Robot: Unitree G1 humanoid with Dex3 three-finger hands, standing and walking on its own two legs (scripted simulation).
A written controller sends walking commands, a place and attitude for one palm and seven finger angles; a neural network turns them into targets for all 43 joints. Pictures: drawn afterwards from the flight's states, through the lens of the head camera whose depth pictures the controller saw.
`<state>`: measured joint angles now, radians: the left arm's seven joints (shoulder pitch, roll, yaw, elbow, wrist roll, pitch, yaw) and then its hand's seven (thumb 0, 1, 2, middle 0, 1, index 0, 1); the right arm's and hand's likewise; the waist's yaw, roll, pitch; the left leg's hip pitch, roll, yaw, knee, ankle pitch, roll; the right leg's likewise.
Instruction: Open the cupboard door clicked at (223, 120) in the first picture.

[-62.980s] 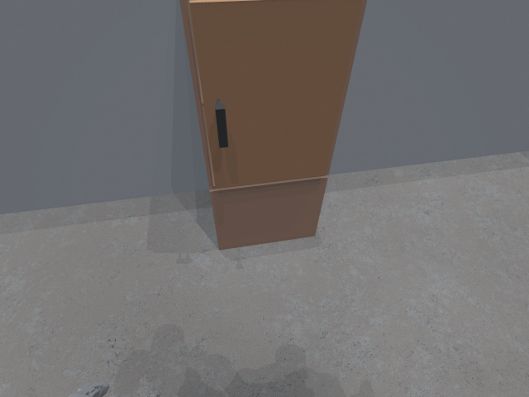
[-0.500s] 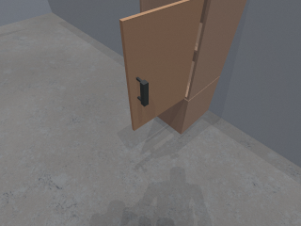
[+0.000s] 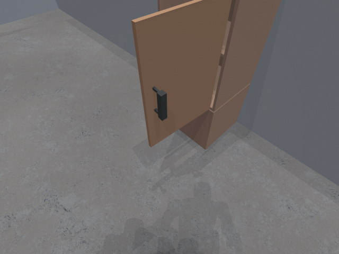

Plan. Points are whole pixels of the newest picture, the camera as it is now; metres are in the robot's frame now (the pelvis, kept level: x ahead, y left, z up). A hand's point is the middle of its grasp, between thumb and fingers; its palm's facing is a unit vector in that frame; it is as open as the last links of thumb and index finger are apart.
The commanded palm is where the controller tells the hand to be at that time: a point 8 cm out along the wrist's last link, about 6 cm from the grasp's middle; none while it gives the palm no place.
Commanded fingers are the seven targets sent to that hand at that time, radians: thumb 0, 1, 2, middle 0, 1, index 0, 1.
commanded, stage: look to check the result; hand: left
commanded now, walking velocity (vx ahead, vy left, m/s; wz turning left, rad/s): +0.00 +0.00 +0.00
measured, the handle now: (158, 103) +0.64 +0.08 -0.07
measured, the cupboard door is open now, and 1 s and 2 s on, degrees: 86 86 86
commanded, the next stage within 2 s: stand and wait in 0.14 s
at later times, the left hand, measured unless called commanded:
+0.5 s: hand out of the picture +0.07 +0.21 -0.16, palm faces -0.03 -0.95 -0.31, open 7.3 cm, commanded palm none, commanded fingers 0.00 0.90 0.90 -0.20 -0.30 -0.20 -0.30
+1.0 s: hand out of the picture +0.08 +0.20 -0.16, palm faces -0.03 -0.95 -0.32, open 7.3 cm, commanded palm none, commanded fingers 0.00 0.90 0.90 -0.20 -0.30 -0.20 -0.30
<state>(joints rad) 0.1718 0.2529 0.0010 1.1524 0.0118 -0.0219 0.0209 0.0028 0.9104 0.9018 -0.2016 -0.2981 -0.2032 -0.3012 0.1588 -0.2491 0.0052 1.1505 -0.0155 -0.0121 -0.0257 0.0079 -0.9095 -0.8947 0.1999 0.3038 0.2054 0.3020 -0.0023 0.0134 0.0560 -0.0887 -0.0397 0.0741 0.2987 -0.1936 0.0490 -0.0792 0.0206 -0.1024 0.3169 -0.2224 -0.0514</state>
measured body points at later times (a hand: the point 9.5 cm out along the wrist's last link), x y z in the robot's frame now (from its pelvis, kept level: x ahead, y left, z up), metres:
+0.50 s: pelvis +0.01 -0.01 +0.00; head +0.03 -0.02 +0.45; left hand +0.08 +0.26 -0.14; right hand +0.06 -0.29 -0.15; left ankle -0.02 +0.08 -0.75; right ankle -0.03 -0.08 -0.75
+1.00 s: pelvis +0.01 -0.03 +0.00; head +0.03 -0.04 +0.45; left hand +0.08 +0.25 -0.14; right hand +0.06 -0.30 -0.15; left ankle -0.02 +0.08 -0.75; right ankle -0.03 -0.08 -0.75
